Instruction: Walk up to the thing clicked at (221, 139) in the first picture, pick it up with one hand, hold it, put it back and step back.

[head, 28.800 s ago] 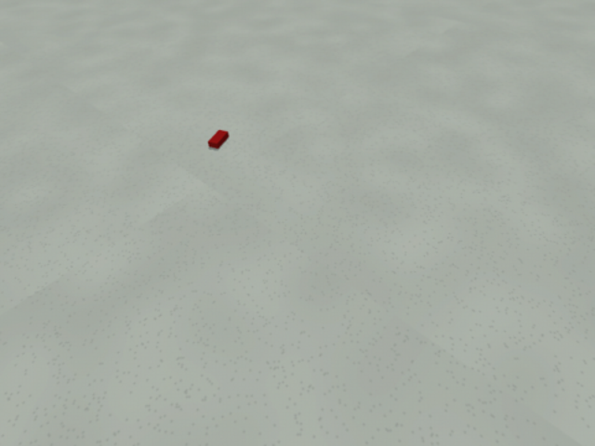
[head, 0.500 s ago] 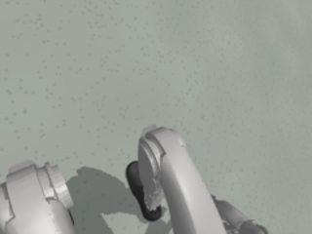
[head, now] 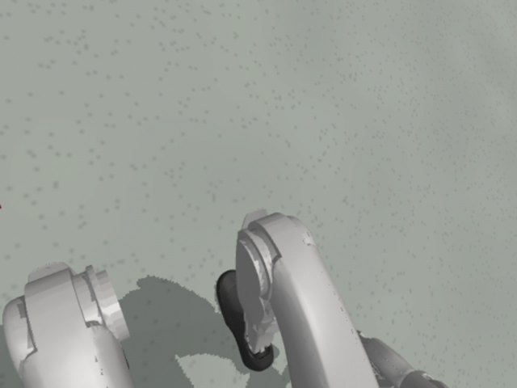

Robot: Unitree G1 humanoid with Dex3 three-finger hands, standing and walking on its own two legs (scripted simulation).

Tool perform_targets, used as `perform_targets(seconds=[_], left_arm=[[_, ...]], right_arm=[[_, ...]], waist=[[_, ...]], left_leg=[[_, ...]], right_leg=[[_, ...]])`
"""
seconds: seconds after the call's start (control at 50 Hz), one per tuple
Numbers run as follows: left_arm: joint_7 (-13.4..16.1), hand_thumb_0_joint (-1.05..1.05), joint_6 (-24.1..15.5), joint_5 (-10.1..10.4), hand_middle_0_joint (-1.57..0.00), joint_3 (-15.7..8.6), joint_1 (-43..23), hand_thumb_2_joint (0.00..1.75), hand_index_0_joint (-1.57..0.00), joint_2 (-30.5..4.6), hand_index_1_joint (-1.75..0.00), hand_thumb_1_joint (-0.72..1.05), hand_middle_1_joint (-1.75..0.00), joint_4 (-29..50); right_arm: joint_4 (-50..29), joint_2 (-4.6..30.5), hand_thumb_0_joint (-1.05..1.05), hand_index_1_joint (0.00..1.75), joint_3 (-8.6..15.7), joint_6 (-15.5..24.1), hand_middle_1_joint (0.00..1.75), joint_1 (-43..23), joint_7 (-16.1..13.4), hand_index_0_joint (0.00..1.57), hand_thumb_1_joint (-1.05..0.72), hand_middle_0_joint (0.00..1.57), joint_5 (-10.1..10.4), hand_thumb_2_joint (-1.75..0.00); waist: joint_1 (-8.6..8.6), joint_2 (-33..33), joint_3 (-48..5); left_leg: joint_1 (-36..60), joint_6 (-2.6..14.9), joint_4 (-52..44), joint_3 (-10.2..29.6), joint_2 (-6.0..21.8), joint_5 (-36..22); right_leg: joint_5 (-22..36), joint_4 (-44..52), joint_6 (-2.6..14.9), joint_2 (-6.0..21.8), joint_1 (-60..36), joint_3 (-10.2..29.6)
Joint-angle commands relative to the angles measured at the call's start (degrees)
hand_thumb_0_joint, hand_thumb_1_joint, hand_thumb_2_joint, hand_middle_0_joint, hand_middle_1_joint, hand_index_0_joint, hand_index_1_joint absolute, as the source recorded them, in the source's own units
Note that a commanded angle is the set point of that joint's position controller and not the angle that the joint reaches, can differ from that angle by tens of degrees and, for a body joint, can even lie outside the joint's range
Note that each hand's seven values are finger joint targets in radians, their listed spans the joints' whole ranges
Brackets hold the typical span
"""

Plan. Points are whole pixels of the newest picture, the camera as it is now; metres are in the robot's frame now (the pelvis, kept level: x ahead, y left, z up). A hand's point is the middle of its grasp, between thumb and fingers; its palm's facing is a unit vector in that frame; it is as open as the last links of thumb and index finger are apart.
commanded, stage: withdraw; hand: left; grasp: from above
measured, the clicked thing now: out of the picture +0.42 +0.36 -0.28
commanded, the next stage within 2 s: home in 0.72 s
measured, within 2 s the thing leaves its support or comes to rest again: neither
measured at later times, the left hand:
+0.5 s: hand out of the picture +0.39 +0.36 -0.11, palm faces -0.51 -0.18 -0.84, open 13.9 cm
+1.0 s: hand out of the picture +0.41 +0.36 -0.11, palm faces -0.40 -0.16 -0.90, open 12.9 cm
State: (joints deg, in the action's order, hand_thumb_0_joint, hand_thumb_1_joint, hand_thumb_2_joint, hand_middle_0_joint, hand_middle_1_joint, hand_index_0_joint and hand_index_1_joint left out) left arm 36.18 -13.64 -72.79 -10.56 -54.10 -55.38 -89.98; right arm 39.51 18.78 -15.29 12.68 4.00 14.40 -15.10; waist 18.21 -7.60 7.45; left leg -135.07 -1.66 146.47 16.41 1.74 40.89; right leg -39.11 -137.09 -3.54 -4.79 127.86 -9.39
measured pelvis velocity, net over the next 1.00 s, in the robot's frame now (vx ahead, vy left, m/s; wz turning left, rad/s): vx -0.01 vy -0.01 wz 0.11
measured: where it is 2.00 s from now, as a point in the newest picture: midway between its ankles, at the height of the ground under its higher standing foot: (189, 368)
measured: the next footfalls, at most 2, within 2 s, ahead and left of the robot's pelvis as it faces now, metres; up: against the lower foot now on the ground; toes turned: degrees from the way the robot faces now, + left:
none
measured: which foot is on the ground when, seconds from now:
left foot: down 0.00-1.00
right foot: down 0.00-1.00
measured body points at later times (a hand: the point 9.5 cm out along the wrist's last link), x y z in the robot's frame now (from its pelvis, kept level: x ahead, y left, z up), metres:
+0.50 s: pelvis -0.01 -0.01 +0.05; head +0.21 +0.10 +0.43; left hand +0.42 +0.37 -0.06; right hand +0.11 -0.27 -0.04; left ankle +0.06 +0.13 -0.27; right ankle +0.11 -0.12 -0.27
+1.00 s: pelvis -0.01 -0.01 +0.04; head +0.22 +0.09 +0.42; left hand +0.43 +0.37 -0.06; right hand +0.08 -0.25 -0.07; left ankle +0.06 +0.13 -0.27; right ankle +0.11 -0.12 -0.27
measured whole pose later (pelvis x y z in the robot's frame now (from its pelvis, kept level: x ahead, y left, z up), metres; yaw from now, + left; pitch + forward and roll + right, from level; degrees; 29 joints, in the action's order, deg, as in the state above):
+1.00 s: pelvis -0.01 -0.01 +0.04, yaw +6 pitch +34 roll -9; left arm 18.1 -9.7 -66.7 -6.8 -52.3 -44.0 -77.0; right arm 39.7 14.4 -6.5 2.5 9.7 7.7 -7.1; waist 13.2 1.1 -2.5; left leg -133.2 -0.6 135.5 9.2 1.0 36.6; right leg -38.2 -130.9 -3.0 -1.9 127.1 -4.3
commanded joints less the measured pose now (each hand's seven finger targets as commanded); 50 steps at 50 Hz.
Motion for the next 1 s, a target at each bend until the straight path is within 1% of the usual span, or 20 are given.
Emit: perform_targets(seconds=[0.0, 0.06, 0.08, 0.12, 0.2, 0.26, 0.32, 0.4, 0.48, 0.54, 0.6, 0.62, 0.64, 0.68, 0.74, 0.8, 0.84, 0.86, 0.94, 0.98], left_arm=[[0.3, 0.0, 3.1, 2.9, -0.06, -2.0, -14.2, 0.98, -0.06, -16.1, -0.97, -0.52, -0.98, 16.8], [-4.6, 0.0, 5.6, 4.9, -0.06, -1.0, -10.2, 0.99, -0.06, -12.7, -0.99, -0.53, -0.99, 24.6], [-6.5, 0.0, 6.4, 5.9, -0.07, 0.5, -9.1, 0.99, -0.07, -9.9, -0.98, -0.52, -0.98, 25.4], [-10.4, 0.0, 7.9, 7.3, -0.07, 4.3, -9.3, 0.99, -0.07, -3.8, -0.98, -0.51, -0.98, 26.6], [-18.4, 0.0, 9.2, 10.1, -0.08, 9.5, -10.4, 0.99, -0.08, 2.1, -0.99, -0.49, -0.99, 22.8], [-23.4, 0.0, 8.4, 11.5, -0.07, 11.0, -10.8, 1.0, -0.07, 2.5, -1.01, -0.49, -1.01, 20.3], [-26.5, 0.0, 5.9, 11.2, -0.07, 10.5, -13.1, 1.0, -0.08, 0.7, -1.01, -0.49, -1.02, 20.6], [-26.2, 0.0, 0.8, 7.7, -0.08, 6.8, -13.8, 1.0, -0.08, -5.7, -1.01, -0.48, -1.01, 19.1], [-21.6, 0.0, -4.2, 3.3, -0.09, 3.0, -17.9, 0.99, -0.09, -10.9, -1.0, -0.49, -0.99, 21.1], [-17.6, 0.0, -5.4, 0.5, -0.08, 2.6, -21.7, 0.99, -0.08, -11.0, -1.0, -0.51, -1.0, 22.5], [-14.3, 0.0, -4.4, -0.2, -0.08, 3.6, -21.8, 0.99, -0.08, -8.1, -1.0, -0.52, -1.0, 22.8], [-13.5, 0.0, -3.7, -0.4, -0.07, 2.9, -22.5, 0.99, -0.08, -9.1, -0.99, -0.52, -1.0, 24.6], [-12.8, 0.0, -2.9, -0.4, -0.09, 2.3, -22.2, 0.99, -0.09, -9.0, -0.99, -0.52, -0.98, 25.6], [-12.2, 0.0, -0.7, 0.2, -0.1, 3.5, -20.3, 0.97, -0.1, -6.5, -0.97, -0.5, -0.97, 22.3], [-11.6, 0.0, 2.2, 1.4, -0.1, 4.8, -17.6, 0.95, -0.11, -3.9, -0.95, -0.47, -0.96, 16.2], [-12.5, 0.0, 3.9, 2.3, -0.11, 4.8, -17.1, 0.91, -0.14, -5.1, -0.92, -0.42, -0.95, 15.6], [-13.2, 0.0, 4.2, 2.6, -0.22, 3.1, -18.5, 0.91, -0.2, -7.9, -0.76, -0.26, -0.79, 17.9], [-13.8, 0.0, 4.4, 3.5, -0.22, 2.7, -17.6, 0.92, -0.2, -7.8, -0.68, -0.18, -0.71, 17.7], [-16.5, 0.0, 4.3, 8.1, -0.19, 0.9, -13.3, 0.81, -0.18, -6.0, -0.5, 0.1, -0.49, 22.8], [-18.5, 0.0, 4.4, 11.1, -0.19, 0.0, -9.8, 0.81, -0.18, -4.7, -0.45, 0.26, -0.44, 29.9]], right_arm=[[0.3, 17.0, 0.0, 0.3, 9.2, -0.3, 0.3, 8.9, 0.4, 0.2, -0.9, 0.2, 2.1, -0.9], [0.0, 15.8, 0.0, 0.3, 12.2, -1.9, 0.3, 9.2, 0.6, 0.2, -0.9, 0.2, 3.9, -0.9], [0.0, 15.4, 0.0, 0.3, 13.0, -2.5, 0.3, 9.7, 0.7, 0.2, -0.9, 0.2, 4.9, -0.9], [0.2, 14.8, 0.0, 0.3, 14.5, -4.0, 0.3, 11.1, 0.7, 0.2, -0.89, 0.2, 6.6, -0.9], [0.0, 14.1, 0.0, 0.3, 16.1, -7.1, 0.3, 14.5, -0.6, 0.2, -0.89, 0.2, 8.6, -0.9], [-0.4, 13.5, 0.0, 0.3, 15.6, -8.7, 0.3, 14.9, -2.3, 0.2, -0.89, 0.2, 9.1, -0.9], [-1.6, 12.9, 0.0, 0.3, 15.1, -9.9, 0.3, 14.9, -4.4, 0.2, -0.89, 0.2, 9.5, -0.9], [-2.6, 12.7, 0.0, 0.3, 13.3, -11.1, 0.3, 13.5, -6.6, 0.2, -0.89, 0.2, 9.0, -0.9], [-2.8, 12.7, 0.0, 0.3, 11.7, -12.1, 0.3, 11.8, -7.7, 0.2, -0.89, 0.2, 7.8, -0.9], [-2.5, 12.7, 0.0, 0.3, 11.7, -12.6, 0.3, 12.0, -7.9, 0.2, -0.89, 0.2, 6.8, -0.9], [-2.2, 13.2, 0.0, 0.3, 12.8, -12.5, 0.3, 12.9, -7.9, 0.2, -0.9, 0.2, 6.5, -0.9], [-1.9, 13.4, 0.0, 0.3, 13.4, -12.3, 0.3, 13.3, -7.9, 0.2, -0.9, 0.2, 6.5, -0.9], [-1.8, 13.8, 0.0, 0.3, 13.8, -12.2, 0.3, 14.0, -7.9, 0.2, -0.9, 0.2, 6.5, -0.9], [-1.4, 13.4, 0.0, 0.3, 14.4, -12.0, 0.3, 14.4, -7.8, 0.2, -0.9, 0.2, 6.7, -0.9], [-0.1, 13.0, 0.0, 0.3, 14.4, -11.3, 0.3, 15.6, -7.9, 0.2, -0.9, 0.2, 7.0, -0.9], [0.1, 12.4, 0.0, 0.3, 13.9, -10.9, 0.3, 15.6, -7.9, 0.2, -0.89, 0.2, 7.4, -0.89], [-0.2, 12.2, 0.0, 0.3, 13.7, -10.6, 0.3, 16.1, -7.9, 0.2, -0.89, 0.2, 7.6, -0.9], [-0.5, 12.0, 0.0, 0.3, 13.8, -10.3, 0.3, 16.4, -7.7, 0.2, -0.89, 0.2, 7.7, -0.9], [-1.0, 11.8, 0.0, 0.3, 14.8, -9.4, 0.3, 17.2, -7.6, 0.2, -0.89, 0.2, 8.3, -0.9], [-1.9, 11.1, 0.0, 0.3, 16.2, -9.5, 0.3, 17.4, -7.3, 0.2, -0.9, 0.2, 9.0, -0.9]], waist=[[-3.39, 40.3, -48.4], [-6.69, 42.0, -52.7], [-7.0, 40.4, -52.5], [-6.13, 36.7, -50.0], [-2.45, 20.1, -42.8], [-2.36, 13.3, -37.6], [-2.7, 10.3, -38.0], [-4.94, 12.7, -38.8], [-5.7, 22.7, -42.5], [-5.02, 30.9, -47.1], [-4.33, 34.6, -47.9], [-4.7, 35.8, -49.4], [-5.02, 36.4, -51.0], [-4.54, 34.8, -51.4], [-3.73, 29.3, -46.7], [-4.29, 26.7, -46.8], [-5.05, 26.3, -49.8], [-4.82, 24.7, -49.5], [-6.83, 23.9, -51.6], [-9.42, 27.4, -58.4]], left_leg=[[35.1, 0.68, -16.6, -9.0, 1.2, -16.8], [36.3, 0.74, -19.2, -10.4, 0.7, -16.7], [35.7, 0.9, -20.2, -10.6, 0.5, -15.8], [34.4, 1.31, -22.2, -10.7, 0.4, -14.3], [27.1, 3.53, -23.1, -10.4, 0.0, -9.6], [22.9, 4.41, -23.7, -10.9, -0.7, -7.3], [22.5, 4.44, -23.7, -11.4, -1.1, -7.5], [23.2, 3.9, -22.7, -11.9, -1.3, -7.4], [29.8, 2.57, -23.1, -11.4, -1.0, -7.8], [35.2, 1.91, -23.6, -11.6, -0.8, -10.3], [38.9, 1.49, -24.9, -11.5, -0.8, -10.0], [39.6, 1.3, -25.2, -11.3, -0.7, -9.9], [40.6, 1.18, -26.0, -11.2, -1.0, -10.3], [39.6, 1.47, -26.0, -11.2, -0.7, -9.6], [35.0, 2.06, -26.0, -11.2, -1.0, -7.9], [32.8, 2.65, -25.0, -11.8, -1.3, -8.5], [32.6, 3.07, -24.2, -12.7, -1.5, -10.9], [31.6, 3.33, -23.9, -12.7, -1.6, -11.0], [33.0, 3.22, -25.3, -13.6, -1.8, -11.8], [38.2, 2.74, -28.3, -13.7, -1.9, -12.6]], right_leg=[[18.3, 10.4, 5.22, -1.2, -18.5, -5.3], [17.3, 12.2, 5.59, -0.9, -18.6, -3.6], [16.4, 12.9, 5.68, -0.8, -17.7, -3.3], [15.4, 14.8, 5.63, -0.5, -16.8, -2.5], [12.4, 20.6, 5.0, -0.8, -20.1, -0.9], [9.4, 23.0, 4.84, -0.4, -22.8, 0.5], [8.2, 24.1, 4.95, 0.2, -24.7, 1.2], [6.6, 22.6, 5.72, 0.5, -23.6, 1.7], [6.8, 19.1, 6.1, 0.5, -18.7, 0.3], [9.8, 16.9, 6.09, 0.7, -16.9, -0.5], [10.0, 16.3, 6.05, 1.1, -14.0, -1.8], [10.2, 16.0, 6.21, 1.2, -14.0, -1.8], [10.7, 15.7, 6.07, 1.6, -13.6, -2.2], [10.6, 16.3, 6.02, 1.5, -13.1, -2.0], [9.7, 17.3, 5.83, 1.6, -12.1, -1.8], [10.3, 17.8, 5.77, 1.5, -13.5, -1.1], [12.1, 18.2, 5.57, 1.5, -16.8, -0.4], [12.1, 18.4, 5.41, 1.6, -17.6, -0.2], [11.7, 20.9, 5.4, 1.9, -21.6, 0.4], [12.0, 21.5, 5.59, 2.2, -24.8, 0.7]])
